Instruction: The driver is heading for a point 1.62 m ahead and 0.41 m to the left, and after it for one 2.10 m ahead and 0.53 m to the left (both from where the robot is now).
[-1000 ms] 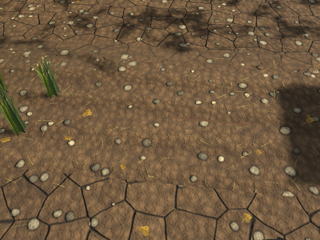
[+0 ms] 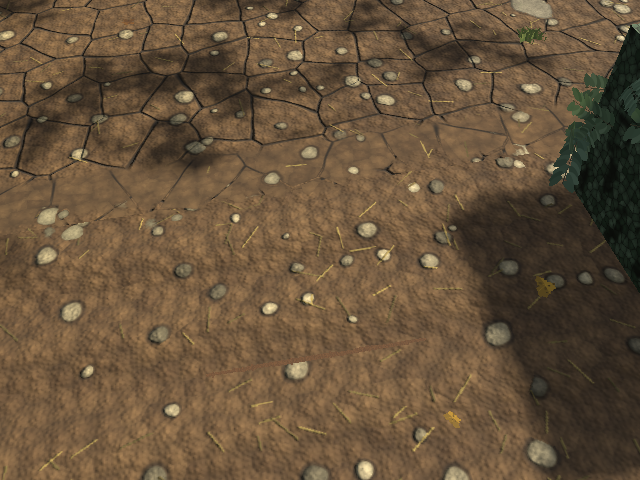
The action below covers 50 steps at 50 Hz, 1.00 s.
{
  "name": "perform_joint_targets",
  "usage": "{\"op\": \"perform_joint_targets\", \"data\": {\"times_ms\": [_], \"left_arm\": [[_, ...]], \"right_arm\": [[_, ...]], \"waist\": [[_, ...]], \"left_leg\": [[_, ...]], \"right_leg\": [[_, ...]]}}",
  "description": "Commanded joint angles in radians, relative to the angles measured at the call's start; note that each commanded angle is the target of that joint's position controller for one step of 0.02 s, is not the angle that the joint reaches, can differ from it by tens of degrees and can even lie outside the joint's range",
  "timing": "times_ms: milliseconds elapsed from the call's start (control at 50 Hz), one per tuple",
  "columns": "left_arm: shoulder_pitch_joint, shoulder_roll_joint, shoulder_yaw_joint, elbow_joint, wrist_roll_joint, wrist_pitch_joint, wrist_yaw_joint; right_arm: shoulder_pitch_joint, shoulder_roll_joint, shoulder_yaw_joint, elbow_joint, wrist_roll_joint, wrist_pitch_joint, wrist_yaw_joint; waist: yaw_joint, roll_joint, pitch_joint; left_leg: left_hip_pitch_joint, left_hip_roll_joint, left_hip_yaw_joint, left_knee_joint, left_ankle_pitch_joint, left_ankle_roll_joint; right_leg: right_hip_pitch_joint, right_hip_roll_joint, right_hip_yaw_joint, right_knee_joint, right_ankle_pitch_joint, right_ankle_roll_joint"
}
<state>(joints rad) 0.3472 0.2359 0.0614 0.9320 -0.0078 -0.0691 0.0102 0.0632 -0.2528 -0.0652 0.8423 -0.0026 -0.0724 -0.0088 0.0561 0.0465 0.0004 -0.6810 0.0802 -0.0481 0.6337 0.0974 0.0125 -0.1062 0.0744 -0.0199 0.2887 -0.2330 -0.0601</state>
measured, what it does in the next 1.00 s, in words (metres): walks ahead: left foot, then right foot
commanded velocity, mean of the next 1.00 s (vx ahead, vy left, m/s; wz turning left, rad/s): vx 0.06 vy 0.00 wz -0.01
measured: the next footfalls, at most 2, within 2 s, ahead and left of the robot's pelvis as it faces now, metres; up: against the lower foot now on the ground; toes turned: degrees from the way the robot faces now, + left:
left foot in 0.10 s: +0.23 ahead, +0.13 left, +0.00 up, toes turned +0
right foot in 0.38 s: +0.15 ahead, -0.11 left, +0.00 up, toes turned +0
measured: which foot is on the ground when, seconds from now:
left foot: up 0.00-0.08, down 0.10-1.00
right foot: down 0.00-0.10, up 0.12-0.36, down 0.38-1.00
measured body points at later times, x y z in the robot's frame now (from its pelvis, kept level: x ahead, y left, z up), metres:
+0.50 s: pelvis +0.11 +0.02 -0.01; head +0.13 +0.00 +0.44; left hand +0.18 +0.28 -0.15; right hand +0.23 -0.22 -0.15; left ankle +0.19 +0.13 -0.74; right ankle +0.11 -0.11 -0.74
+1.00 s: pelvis +0.15 +0.00 -0.01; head +0.17 +0.00 +0.44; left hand +0.19 +0.24 -0.16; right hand +0.24 -0.25 -0.16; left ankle +0.19 +0.13 -0.74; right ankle +0.11 -0.11 -0.74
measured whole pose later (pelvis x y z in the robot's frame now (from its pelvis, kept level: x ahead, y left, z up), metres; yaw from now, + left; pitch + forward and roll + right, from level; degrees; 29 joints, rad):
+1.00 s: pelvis +0.15 +0.00 -0.01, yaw +1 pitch -1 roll +0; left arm 0.20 0.18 0.04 1.09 0.00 -0.02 0.03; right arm 0.13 -0.21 -0.05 1.06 0.00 0.02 -0.04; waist 0.00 0.01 0.05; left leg -0.27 0.00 -0.01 0.50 -0.21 -0.01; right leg -0.15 0.00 0.00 0.51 -0.34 0.00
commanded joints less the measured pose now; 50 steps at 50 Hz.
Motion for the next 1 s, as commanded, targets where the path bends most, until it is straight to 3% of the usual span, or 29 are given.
{"op": "perform_joint_targets", "data": {"times_ms": [20,60,80,100,120,140,160,180,200,220,260,280,340,380,400,420,460,500,580,700,1000], "left_arm": [[-0.035,0.136,0.023,-0.026,-0.007,-0.011,0.01],[-0.05,0.145,0.027,-0.011,-0.009,-0.006,0.014],[-0.071,0.145,0.026,-0.01,-0.012,-0.004,0.015],[-0.048,0.138,0.023,-0.011,-0.002,-0.006,0.015],[0.055,0.08,0.006,0.0,0.014,-0.017,0.009],[0.148,0.027,-0.02,0.039,0.007,-0.017,0.0],[0.109,0.097,-0.002,0.044,-0.008,-0.001,-0.006],[0.031,0.129,0.011,0.022,-0.019,0.021,0.0],[-0.035,0.119,0.013,0.011,-0.016,0.045,0.013],[-0.059,0.1,0.014,0.001,-0.007,0.066,0.026],[-0.055,0.059,0.008,0.011,0.002,0.087,0.043],[-0.042,0.045,0.007,0.023,0.005,0.089,0.046],[-0.023,0.032,0.008,0.053,0.012,0.089,0.04],[-0.055,0.053,0.01,0.047,0.035,0.092,0.035],[-0.076,0.094,0.016,0.038,0.029,0.093,0.037],[-0.094,0.122,0.026,0.047,0.016,0.087,0.038],[-0.126,0.074,0.015,0.056,0.014,0.064,0.039],[-0.144,0.064,0.012,0.061,0.013,0.045,0.036],[-0.125,0.067,0.011,0.081,0.006,0.031,0.032],[-0.098,0.063,0.006,0.107,0.002,0.034,0.03],[-0.096,0.046,-0.006,0.141,0.004,0.048,0.028]], "right_arm": [[-0.032,-0.041,0.001,-0.053,-0.001,-0.005,0.012],[-0.012,-0.072,-0.007,-0.051,-0.01,-0.009,0.019],[0.041,-0.085,-0.013,-0.03,-0.017,-0.014,0.02],[0.103,-0.136,-0.028,-0.008,-0.024,-0.018,0.014],[0.166,-0.192,-0.036,-0.001,-0.04,-0.018,0.011],[0.215,-0.124,-0.019,0.014,-0.026,-0.003,0.014],[0.232,-0.072,-0.002,0.02,-0.008,0.011,0.019],[0.163,-0.076,0.0,0.01,-0.003,0.02,0.02],[0.087,-0.069,0.005,-0.006,-0.007,0.028,0.016],[0.02,-0.067,0.008,-0.013,-0.011,0.031,0.011],[-0.04,-0.077,0.002,-0.019,-0.025,0.045,0.003],[-0.038,-0.075,0.001,-0.016,-0.028,0.048,0.0],[-0.043,-0.063,0.006,0.001,-0.002,0.055,-0.009],[-0.007,-0.046,0.012,0.026,-0.001,0.057,-0.008],[0.007,-0.055,0.009,0.03,-0.005,0.059,-0.008],[0.018,-0.062,0.005,0.029,-0.005,0.061,-0.014],[0.035,-0.052,0.005,0.046,-0.004,0.059,-0.023],[0.066,-0.04,0.006,0.066,-0.006,0.06,-0.026],[0.073,-0.037,0.004,0.093,-0.004,0.061,-0.021],[0.079,-0.046,0.0,0.129,0.003,0.066,-0.021],[0.073,-0.056,-0.002,0.188,0.007,0.084,-0.032]], "waist": [[-0.036,-0.126,-0.023],[-0.058,-0.126,-0.046],[-0.089,-0.113,-0.072],[-0.095,-0.065,-0.129],[-0.063,0.058,-0.261],[-0.086,0.192,-0.405],[-0.101,0.132,-0.41],[-0.091,0.068,-0.313],[-0.078,0.021,-0.214],[-0.049,0.023,-0.149],[-0.02,0.085,-0.105],[-0.016,0.093,-0.117],[0.009,0.082,-0.128],[-0.001,0.048,-0.077],[-0.025,0.013,-0.029],[-0.047,-0.071,0.013],[-0.058,-0.117,0.024],[-0.07,-0.136,0.022],[-0.061,-0.097,0.006],[-0.05,-0.057,-0.019],[-0.053,-0.057,0.001]], "left_leg": [[0.185,-0.049,0.024,-0.081,0.031,0.017],[0.228,-0.06,0.018,-0.14,-0.037,0.047],[0.312,-0.078,0.034,-0.206,0.009,0.064],[0.459,-0.046,0.016,-0.223,0.31,0.089],[0.798,0.121,-0.123,-0.112,0.704,0.193],[0.961,0.294,-0.306,-0.127,0.769,0.341],[0.91,0.29,-0.36,-0.176,0.548,0.343],[0.796,0.26,-0.332,-0.221,0.318,0.307],[0.661,0.222,-0.291,-0.273,0.128,0.272],[0.525,0.203,-0.265,-0.32,-0.014,0.238],[0.357,0.128,-0.189,-0.378,-0.164,0.195],[0.338,0.112,-0.167,-0.386,-0.199,0.191],[0.292,0.081,-0.127,-0.397,-0.414,0.155],[0.248,0.048,-0.117,-0.407,-0.605,0.083],[0.254,0.015,-0.093,-0.395,-0.632,0.05],[0.317,-0.029,-0.042,-0.361,-0.578,0.03],[0.415,-0.045,-0.013,-0.282,-0.447,0.028],[0.453,-0.057,0.013,-0.24,-0.348,0.033],[0.479,-0.057,0.02,-0.209,-0.233,0.034],[0.51,-0.053,0.022,-0.178,-0.106,0.031],[0.53,-0.048,0.017,-0.166,-0.081,0.027]], "right_leg": [[-0.055,-0.247,0.092,0.008,0.594,-0.117],[0.012,-0.263,0.124,0.091,0.61,-0.095],[0.025,-0.236,0.118,0.162,0.62,-0.073],[0.002,-0.171,0.091,0.276,0.583,-0.036],[-0.215,-0.103,0.073,0.481,0.291,0.016],[-0.356,-0.042,0.065,0.712,-0.276,0.072],[-0.389,-0.061,0.118,0.801,-0.455,0.087],[-0.43,-0.092,0.12,0.835,-0.419,0.096],[-0.441,-0.113,0.098,0.802,-0.381,0.101],[-0.397,-0.141,0.1,0.71,-0.335,0.101],[-0.248,-0.122,0.057,0.535,-0.27,0.098],[-0.192,-0.112,0.047,0.475,-0.218,0.092],[-0.046,-0.093,0.019,0.272,0.026,0.07],[-0.016,-0.125,0.045,0.194,0.05,0.04],[-0.074,-0.152,0.066,0.157,-0.047,0.019],[-0.191,-0.146,0.077,0.133,-0.184,0.009],[-0.258,-0.15,0.087,0.077,-0.197,0.024],[-0.259,-0.152,0.094,0.065,-0.152,0.031],[-0.212,-0.147,0.088,0.087,-0.033,0.027],[-0.154,-0.133,0.068,0.123,0.112,0.024],[-0.131,-0.115,0.045,0.121,0.145,0.029]]}}
Keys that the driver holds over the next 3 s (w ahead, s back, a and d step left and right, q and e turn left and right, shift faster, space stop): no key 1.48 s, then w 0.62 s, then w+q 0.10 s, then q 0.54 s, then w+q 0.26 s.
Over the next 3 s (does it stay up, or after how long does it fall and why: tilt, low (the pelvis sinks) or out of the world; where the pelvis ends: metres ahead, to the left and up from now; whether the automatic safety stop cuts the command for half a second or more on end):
stays up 0.65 0.05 0.00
